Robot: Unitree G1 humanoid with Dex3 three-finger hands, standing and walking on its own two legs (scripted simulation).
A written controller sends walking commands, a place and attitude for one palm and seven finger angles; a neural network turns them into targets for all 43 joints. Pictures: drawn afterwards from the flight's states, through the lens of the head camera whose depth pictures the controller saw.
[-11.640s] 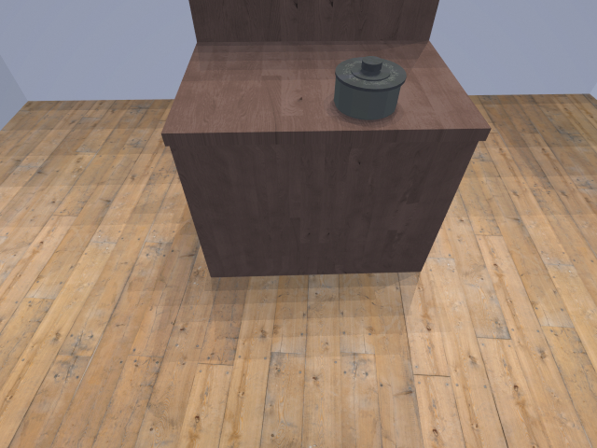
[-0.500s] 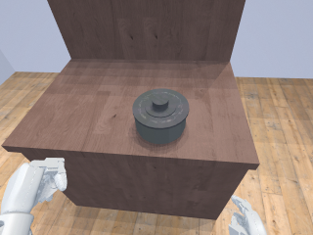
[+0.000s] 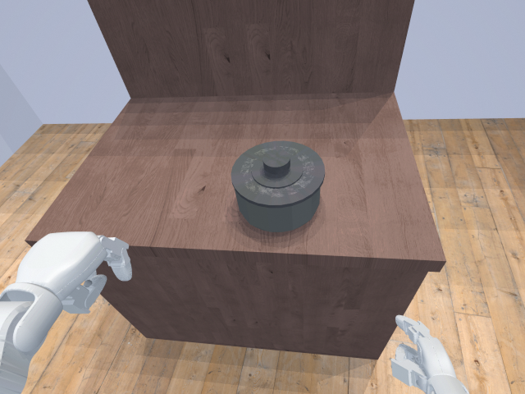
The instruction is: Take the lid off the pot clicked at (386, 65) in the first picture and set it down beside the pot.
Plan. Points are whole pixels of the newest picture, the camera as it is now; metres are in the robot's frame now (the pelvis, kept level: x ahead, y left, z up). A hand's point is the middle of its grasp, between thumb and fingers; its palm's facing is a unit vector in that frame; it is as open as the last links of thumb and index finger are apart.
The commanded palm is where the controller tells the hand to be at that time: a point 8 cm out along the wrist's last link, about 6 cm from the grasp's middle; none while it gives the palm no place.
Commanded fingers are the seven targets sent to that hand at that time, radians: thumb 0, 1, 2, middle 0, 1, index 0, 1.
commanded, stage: reach forward and open the fingers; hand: left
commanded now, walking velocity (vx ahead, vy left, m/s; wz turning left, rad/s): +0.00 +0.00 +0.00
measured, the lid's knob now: (276, 161) +0.53 +0.04 +0.06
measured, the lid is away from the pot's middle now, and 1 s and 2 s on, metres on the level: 0.00 0.00 0.00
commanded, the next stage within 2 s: move the open hand above the knob in 0.50 s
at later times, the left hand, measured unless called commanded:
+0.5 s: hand (96, 240) +0.28 +0.27 +0.13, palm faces -0.13 +0.02 -0.99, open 9.7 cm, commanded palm +0.26 +0.26 +0.19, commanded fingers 0.00 -0.27 1.42 -0.85 -0.08 -0.85 -0.08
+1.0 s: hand (167, 217) +0.33 +0.18 +0.12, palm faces -0.21 -0.03 -0.98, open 9.9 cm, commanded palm +0.32 +0.19 +0.19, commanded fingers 0.00 -0.28 1.44 -0.85 -0.08 -0.85 -0.08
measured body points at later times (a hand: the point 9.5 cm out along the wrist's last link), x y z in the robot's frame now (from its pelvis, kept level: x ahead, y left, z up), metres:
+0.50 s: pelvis -0.02 +0.02 +0.00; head -0.01 -0.02 +0.45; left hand +0.28 +0.27 +0.18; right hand +0.18 -0.20 -0.10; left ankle +0.02 +0.09 -0.74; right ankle -0.02 -0.11 -0.74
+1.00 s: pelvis -0.01 +0.00 +0.00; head +0.00 -0.05 +0.45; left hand +0.34 +0.18 +0.17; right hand +0.19 -0.21 -0.11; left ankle +0.02 +0.09 -0.74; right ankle -0.02 -0.11 -0.74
